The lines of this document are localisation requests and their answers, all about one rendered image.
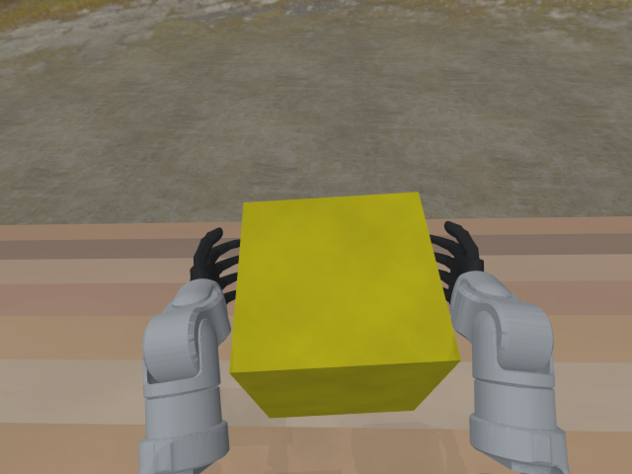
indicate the left robot forearm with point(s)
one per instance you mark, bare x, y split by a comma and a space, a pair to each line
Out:
185, 432

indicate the right robot forearm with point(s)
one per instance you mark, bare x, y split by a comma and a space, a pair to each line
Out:
512, 360

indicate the robot left hand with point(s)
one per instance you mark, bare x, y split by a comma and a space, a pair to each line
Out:
206, 256

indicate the carton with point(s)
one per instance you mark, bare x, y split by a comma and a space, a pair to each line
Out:
339, 307

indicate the robot right hand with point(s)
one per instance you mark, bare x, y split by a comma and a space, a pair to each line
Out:
466, 256

